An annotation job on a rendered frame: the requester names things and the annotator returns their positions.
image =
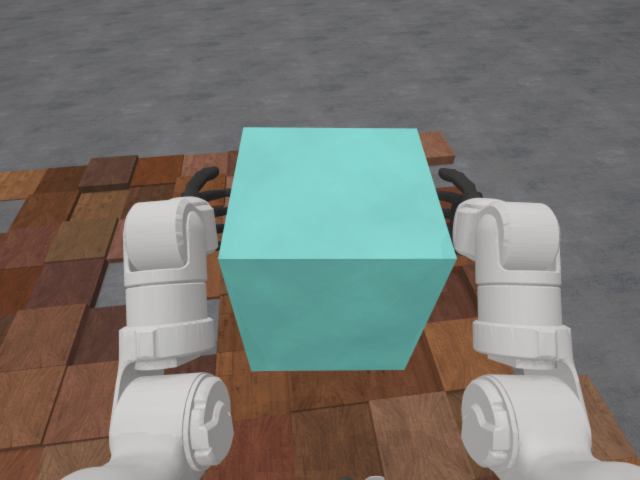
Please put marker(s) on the left robot hand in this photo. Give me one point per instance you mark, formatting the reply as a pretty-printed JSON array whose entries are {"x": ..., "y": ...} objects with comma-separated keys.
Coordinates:
[{"x": 197, "y": 182}]

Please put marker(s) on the right robot hand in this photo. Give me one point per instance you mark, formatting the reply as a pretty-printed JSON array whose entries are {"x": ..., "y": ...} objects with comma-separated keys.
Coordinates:
[{"x": 464, "y": 185}]

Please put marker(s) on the left robot upper arm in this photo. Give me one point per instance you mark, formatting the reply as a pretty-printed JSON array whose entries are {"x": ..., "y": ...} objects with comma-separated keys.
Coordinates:
[{"x": 167, "y": 427}]

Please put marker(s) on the right robot upper arm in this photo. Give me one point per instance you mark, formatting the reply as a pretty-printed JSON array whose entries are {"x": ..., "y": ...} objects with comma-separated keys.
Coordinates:
[{"x": 532, "y": 427}]

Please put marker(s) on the carton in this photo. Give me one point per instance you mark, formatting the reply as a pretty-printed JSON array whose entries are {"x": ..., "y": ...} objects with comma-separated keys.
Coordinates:
[{"x": 335, "y": 248}]

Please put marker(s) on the right robot forearm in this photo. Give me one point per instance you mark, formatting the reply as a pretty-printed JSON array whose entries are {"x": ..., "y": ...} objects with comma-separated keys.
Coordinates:
[{"x": 516, "y": 249}]

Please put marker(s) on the left robot forearm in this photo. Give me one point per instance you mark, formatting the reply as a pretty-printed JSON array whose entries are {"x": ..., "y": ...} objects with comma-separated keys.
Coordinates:
[{"x": 165, "y": 244}]

